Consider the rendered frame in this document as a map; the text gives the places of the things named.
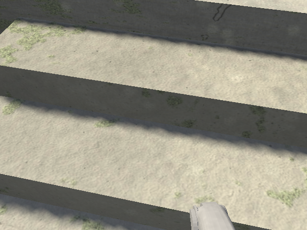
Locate right robot thigh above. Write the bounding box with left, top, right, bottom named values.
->
left=189, top=201, right=236, bottom=230

